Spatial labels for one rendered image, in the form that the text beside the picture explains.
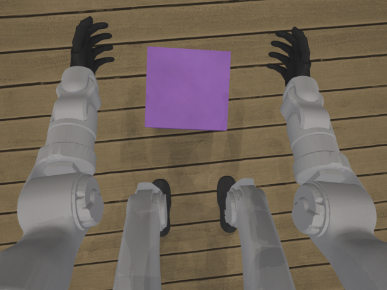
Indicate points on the robot right upper arm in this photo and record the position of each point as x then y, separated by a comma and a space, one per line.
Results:
340, 220

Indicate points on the left robot hand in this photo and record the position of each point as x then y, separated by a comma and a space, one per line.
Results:
82, 52

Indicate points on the left robot shin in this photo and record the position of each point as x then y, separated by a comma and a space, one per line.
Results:
142, 186

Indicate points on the robot right forearm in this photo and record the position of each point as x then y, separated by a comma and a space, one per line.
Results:
316, 154

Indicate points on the robot left upper arm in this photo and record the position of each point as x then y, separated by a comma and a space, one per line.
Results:
55, 213

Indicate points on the robot right foot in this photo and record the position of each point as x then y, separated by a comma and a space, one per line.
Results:
224, 185

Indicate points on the right robot hand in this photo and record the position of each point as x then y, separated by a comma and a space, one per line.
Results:
298, 63

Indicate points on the robot left forearm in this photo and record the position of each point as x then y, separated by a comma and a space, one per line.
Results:
72, 131

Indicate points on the carton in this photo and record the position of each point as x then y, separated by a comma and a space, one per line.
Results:
187, 89

